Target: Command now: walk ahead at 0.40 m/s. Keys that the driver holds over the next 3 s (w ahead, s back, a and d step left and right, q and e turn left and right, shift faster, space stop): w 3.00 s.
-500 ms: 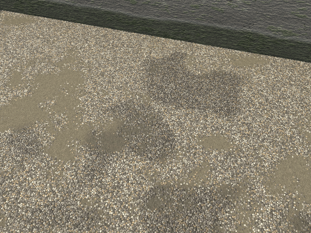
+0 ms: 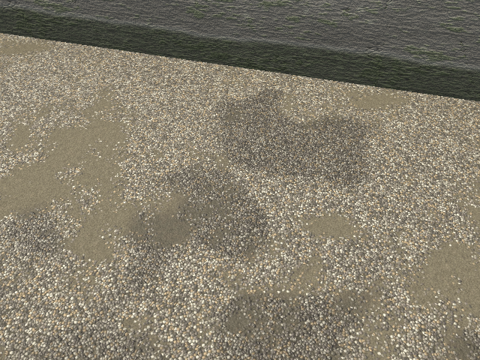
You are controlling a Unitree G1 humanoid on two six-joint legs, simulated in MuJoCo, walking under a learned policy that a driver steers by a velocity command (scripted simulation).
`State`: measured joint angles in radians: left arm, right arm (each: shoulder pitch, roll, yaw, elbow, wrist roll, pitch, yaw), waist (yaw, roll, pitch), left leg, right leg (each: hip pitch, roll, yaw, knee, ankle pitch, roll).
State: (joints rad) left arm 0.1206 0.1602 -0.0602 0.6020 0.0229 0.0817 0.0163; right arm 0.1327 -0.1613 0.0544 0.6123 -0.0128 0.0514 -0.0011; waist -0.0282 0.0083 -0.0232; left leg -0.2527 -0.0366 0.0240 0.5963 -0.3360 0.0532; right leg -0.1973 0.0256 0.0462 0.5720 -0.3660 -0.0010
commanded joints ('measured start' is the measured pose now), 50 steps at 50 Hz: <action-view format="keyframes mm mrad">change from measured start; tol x32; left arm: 1 -77 80 27 -99 2 -14 1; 50 -137 58 33 -129 6 -10 -13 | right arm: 1 -65 -70 -21 -99 -2 -18 -2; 50 -113 -36 -6 -149 -5 -31 13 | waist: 1 -1 -12 -50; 50 0 -2 -40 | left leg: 1 -17 81 -62 -41 310 24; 25 -135 118 -150 -160 -80 22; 50 -74 95 -57 -18 250 14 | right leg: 1 9 -49 49 -21 310 -33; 50 -47 -29 51 32 228 -14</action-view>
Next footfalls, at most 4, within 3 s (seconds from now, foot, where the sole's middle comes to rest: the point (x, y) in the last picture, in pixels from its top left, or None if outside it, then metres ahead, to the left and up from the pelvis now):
none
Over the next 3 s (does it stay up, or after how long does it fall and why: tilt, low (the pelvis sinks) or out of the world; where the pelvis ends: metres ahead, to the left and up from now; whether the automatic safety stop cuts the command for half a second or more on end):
stays up -0.01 0.00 -0.01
